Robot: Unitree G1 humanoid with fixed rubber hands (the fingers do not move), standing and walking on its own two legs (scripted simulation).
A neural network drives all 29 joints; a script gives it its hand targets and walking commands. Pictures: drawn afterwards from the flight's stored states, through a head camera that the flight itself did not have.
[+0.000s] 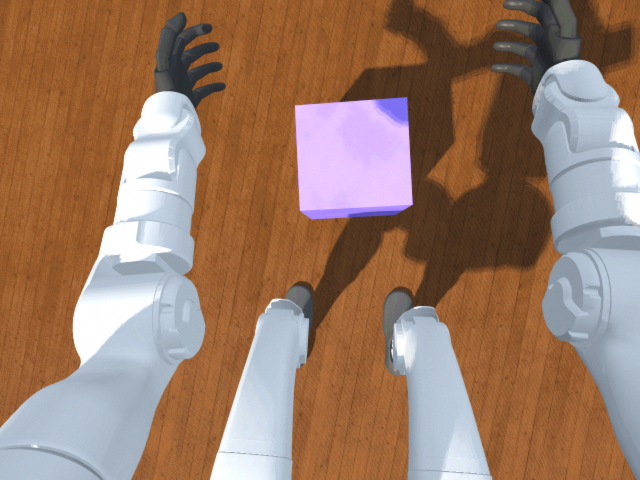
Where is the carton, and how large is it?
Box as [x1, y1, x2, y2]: [295, 97, 412, 218]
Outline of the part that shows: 406,97 295,105 300,210 310,218 395,214 412,204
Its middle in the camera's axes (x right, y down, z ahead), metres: +0.07 -0.16 +0.85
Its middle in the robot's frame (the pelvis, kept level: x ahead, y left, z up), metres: +0.51 +0.01 -0.52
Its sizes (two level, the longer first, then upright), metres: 0.210 0.200 0.250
